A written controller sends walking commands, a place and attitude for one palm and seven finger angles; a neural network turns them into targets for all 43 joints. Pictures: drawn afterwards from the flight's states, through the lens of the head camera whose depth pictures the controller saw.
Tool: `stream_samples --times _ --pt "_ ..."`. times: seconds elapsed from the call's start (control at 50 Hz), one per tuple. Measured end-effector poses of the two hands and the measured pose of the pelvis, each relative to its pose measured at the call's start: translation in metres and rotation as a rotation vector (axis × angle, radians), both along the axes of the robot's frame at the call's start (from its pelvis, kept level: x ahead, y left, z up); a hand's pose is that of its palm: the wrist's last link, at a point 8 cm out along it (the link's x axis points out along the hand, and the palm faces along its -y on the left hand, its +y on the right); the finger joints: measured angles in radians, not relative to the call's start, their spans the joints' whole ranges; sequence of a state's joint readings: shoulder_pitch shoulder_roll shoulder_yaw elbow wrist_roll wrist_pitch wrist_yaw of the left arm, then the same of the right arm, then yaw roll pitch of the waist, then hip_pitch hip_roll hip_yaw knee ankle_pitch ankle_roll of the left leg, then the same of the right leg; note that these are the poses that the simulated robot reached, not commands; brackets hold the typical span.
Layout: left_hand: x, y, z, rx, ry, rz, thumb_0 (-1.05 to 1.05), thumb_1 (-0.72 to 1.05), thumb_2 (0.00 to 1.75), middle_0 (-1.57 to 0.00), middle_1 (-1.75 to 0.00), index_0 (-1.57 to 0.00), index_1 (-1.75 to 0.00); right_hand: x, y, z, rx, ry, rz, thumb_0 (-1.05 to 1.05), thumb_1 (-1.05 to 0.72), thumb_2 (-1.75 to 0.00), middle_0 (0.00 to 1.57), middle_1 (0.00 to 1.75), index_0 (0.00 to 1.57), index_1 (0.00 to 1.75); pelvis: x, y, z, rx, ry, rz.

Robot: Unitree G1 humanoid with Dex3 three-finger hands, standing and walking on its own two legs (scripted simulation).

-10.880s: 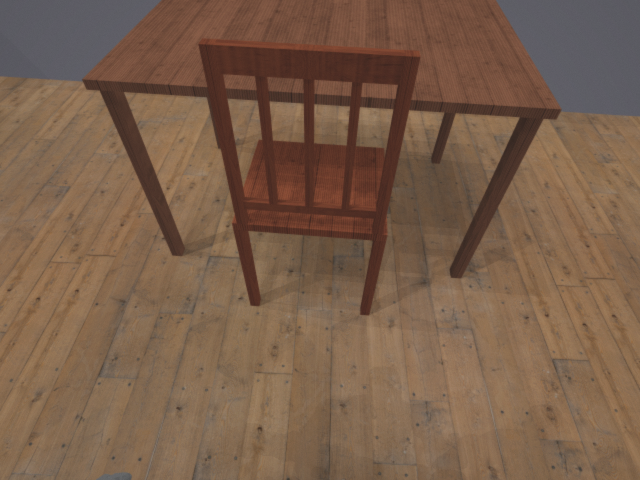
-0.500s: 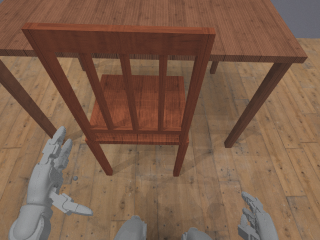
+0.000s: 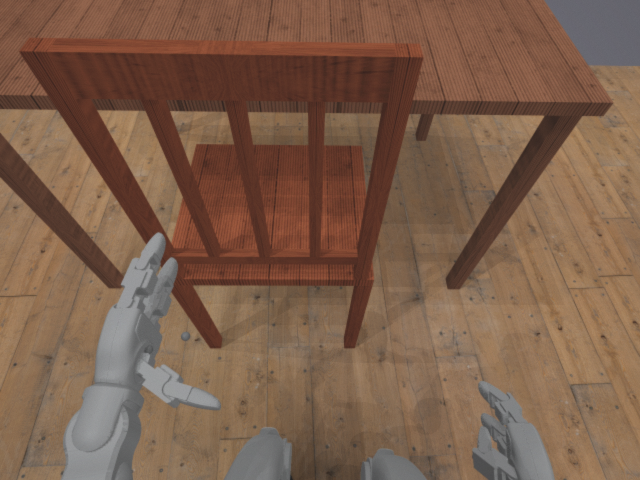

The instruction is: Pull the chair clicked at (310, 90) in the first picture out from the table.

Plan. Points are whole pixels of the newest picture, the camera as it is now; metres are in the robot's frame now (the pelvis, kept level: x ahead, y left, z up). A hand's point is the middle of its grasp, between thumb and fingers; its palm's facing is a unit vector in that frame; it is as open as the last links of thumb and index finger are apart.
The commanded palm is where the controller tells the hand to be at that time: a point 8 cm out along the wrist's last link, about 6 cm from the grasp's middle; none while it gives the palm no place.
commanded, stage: aim the fingers beside a spindle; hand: left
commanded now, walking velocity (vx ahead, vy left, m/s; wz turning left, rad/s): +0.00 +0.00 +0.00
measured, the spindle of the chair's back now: (253, 192) +0.51 +0.13 +0.01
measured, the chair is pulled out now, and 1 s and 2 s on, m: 0.00 0.00 0.00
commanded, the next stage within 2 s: none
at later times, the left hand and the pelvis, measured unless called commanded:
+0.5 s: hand (226, 316) +0.31 +0.13 +0.01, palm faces -0.02 -1.00 -0.02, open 16.9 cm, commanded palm +0.29 +0.19 +0.01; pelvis +0.00 +0.00 -0.02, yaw +0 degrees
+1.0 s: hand (256, 294) +0.35 +0.10 +0.00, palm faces -0.02 -1.00 -0.02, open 17.0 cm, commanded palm +0.33 +0.15 -0.01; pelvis -0.01 +0.00 -0.03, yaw -1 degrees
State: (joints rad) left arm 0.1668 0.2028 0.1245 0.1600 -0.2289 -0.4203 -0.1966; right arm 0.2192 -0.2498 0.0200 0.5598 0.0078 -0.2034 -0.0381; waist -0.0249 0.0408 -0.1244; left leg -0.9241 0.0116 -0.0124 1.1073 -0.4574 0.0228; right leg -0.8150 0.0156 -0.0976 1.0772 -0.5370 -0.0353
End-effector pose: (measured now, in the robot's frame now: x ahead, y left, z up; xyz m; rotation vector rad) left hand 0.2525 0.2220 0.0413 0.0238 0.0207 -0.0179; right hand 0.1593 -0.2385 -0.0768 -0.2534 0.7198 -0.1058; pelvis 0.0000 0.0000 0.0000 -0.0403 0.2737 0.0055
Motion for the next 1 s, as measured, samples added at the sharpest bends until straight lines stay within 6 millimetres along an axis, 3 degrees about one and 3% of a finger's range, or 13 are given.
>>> stream_samples --times 0.2,0.34,0.5,0.66,0.82,1.0 --pt "0.013 -0.009 -0.017 0.01 0.039 0.021 -0.02 -0.5 0.3 -0.06 -0.08 -0.06 -0.08 -0.007 -0.002 -0.014 0.013 0.056 -0.004 0.02 -0.9 -0.89 0.2 0.3 0.2 0.3 -0.001 -0.002 -0.006 0.005 0.02 -0.006" --pt "0.024 -0.021 -0.013 0.004 -0.017 0.011 -0.02 -0.5 0.3 -0.06 -0.08 -0.06 -0.08 -0.009 -0.004 -0.021 0.017 0.08 -0.008 0.02 -0.9 -0.89 0.2 0.3 0.2 0.3 -0.001 -0.003 -0.01 0.006 0.031 -0.008" --pt "0.038 -0.034 -0.031 -0.006 0.029 0.003 -0.02 -0.5 0.3 -0.06 -0.08 -0.06 -0.08 -0.012 -0.006 -0.028 0.019 0.104 -0.016 0.02 -0.9 -0.89 0.2 0.3 0.2 0.3 -0.003 -0.004 -0.015 0.008 0.045 -0.011" --pt "0.051 -0.048 -0.027 0.0 -0.027 0.005 -0.02 -0.5 0.3 -0.06 -0.08 -0.06 -0.08 -0.018 -0.007 -0.037 0.023 0.144 -0.017 0.01 -0.91 -0.89 0.2 0.3 0.2 0.3 -0.004 -0.005 -0.02 0.01 0.058 -0.012" --pt "0.062 -0.055 -0.045 -0.003 0.02 0.007 -0.02 -0.5 0.3 -0.06 -0.08 -0.06 -0.08 -0.028 -0.009 -0.046 0.03 0.192 -0.036 0.01 -0.91 -0.89 0.2 0.3 0.2 0.3 -0.006 -0.006 -0.025 0.013 0.073 -0.019" --pt "0.073 -0.066 -0.039 -0.009 -0.044 -0.003 -0.02 -0.5 0.3 -0.06 -0.08 -0.06 -0.08 -0.037 -0.01 -0.055 0.031 0.236 -0.039 0.01 -0.91 -0.89 0.2 0.3 0.2 0.3 -0.007 -0.004 -0.029 0.009 0.086 -0.014"
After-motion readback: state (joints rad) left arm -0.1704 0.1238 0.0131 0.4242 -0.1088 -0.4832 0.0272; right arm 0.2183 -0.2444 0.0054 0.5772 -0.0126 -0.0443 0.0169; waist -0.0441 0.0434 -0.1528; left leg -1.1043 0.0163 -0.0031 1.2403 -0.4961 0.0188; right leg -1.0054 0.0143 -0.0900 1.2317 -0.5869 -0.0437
